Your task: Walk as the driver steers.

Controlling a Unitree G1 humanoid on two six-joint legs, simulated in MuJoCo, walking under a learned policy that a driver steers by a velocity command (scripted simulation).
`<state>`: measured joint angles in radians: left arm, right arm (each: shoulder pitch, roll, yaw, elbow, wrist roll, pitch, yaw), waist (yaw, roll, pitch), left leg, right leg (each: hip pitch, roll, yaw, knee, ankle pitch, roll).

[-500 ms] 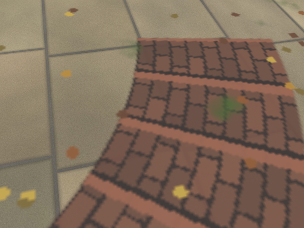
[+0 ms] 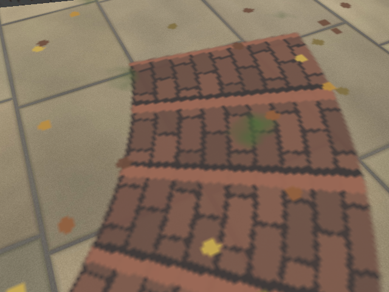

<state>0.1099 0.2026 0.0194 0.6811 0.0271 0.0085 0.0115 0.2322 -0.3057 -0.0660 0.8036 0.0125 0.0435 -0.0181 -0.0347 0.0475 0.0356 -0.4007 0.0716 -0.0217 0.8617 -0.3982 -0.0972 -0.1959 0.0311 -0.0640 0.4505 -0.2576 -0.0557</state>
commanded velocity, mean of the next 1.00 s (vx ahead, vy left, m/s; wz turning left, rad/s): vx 0.22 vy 0.00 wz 0.41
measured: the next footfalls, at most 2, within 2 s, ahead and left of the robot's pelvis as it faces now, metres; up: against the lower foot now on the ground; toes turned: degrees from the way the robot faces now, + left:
left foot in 0.26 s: +0.00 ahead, +0.13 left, +0.00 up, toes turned +12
right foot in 0.80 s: +0.24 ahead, -0.02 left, +0.00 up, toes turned +30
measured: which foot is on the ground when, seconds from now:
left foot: up 0.00-0.24, down 0.26-0.80, up 0.82-1.00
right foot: down 0.00-0.26, up 0.28-0.78, down 0.80-1.00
